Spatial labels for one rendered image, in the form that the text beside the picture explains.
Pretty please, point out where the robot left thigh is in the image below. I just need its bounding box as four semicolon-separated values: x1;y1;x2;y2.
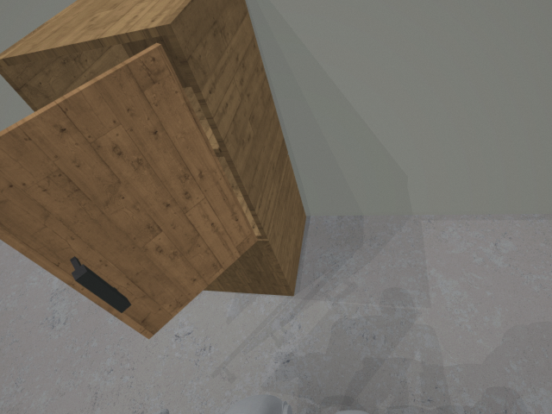
224;394;292;414

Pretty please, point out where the cupboard door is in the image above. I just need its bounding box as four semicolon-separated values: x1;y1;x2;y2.
0;43;258;339

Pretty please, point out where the handle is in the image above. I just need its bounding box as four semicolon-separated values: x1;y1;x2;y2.
70;256;131;313

